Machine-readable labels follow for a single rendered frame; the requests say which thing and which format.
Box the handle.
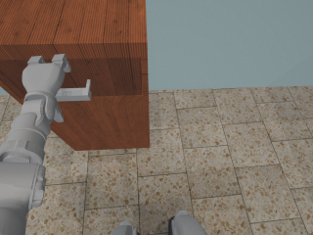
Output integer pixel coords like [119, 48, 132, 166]
[55, 79, 92, 102]

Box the cabinet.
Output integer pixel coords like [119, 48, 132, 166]
[0, 0, 150, 151]

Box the robot left forearm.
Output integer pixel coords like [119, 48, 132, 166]
[0, 90, 57, 165]

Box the robot shin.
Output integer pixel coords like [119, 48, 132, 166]
[175, 211, 188, 217]
[119, 221, 131, 226]

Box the drawer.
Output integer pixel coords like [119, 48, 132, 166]
[0, 57, 142, 99]

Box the left robot upper arm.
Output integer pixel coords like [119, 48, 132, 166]
[0, 162, 47, 235]

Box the robot left hand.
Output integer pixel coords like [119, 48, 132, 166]
[22, 54, 71, 122]

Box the left robot shin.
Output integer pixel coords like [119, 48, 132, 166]
[119, 221, 131, 226]

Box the right robot shin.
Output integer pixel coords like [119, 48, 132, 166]
[175, 211, 188, 217]

